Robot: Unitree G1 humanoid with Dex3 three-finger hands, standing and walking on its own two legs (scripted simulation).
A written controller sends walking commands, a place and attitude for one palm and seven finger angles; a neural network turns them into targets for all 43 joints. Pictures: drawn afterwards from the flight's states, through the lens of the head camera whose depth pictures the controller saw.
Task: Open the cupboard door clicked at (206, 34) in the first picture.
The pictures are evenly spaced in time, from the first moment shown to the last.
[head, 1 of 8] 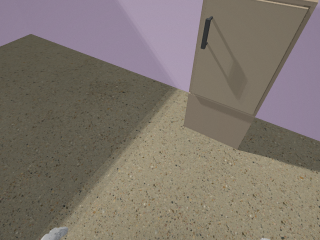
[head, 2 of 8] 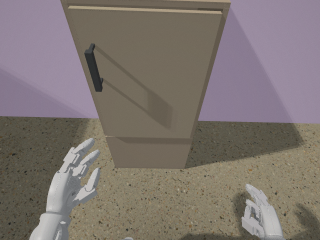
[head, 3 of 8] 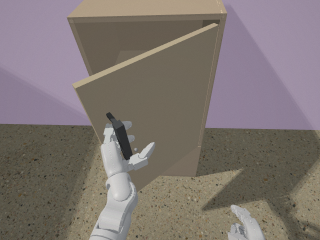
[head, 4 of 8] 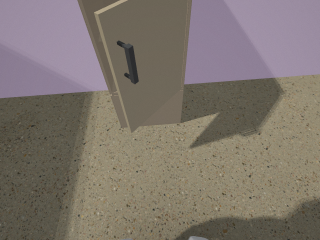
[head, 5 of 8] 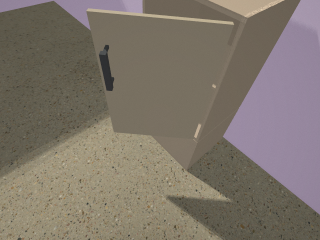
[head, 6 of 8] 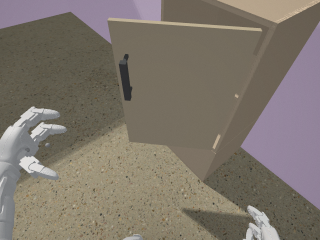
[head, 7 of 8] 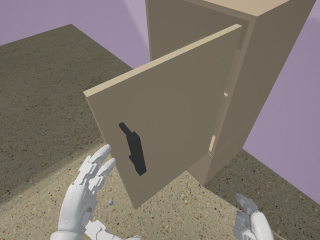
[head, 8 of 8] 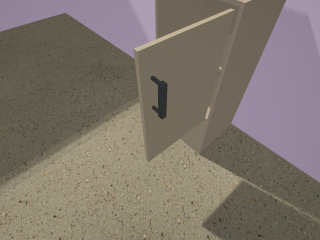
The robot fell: no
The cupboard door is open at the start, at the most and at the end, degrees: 0 88 88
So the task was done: yes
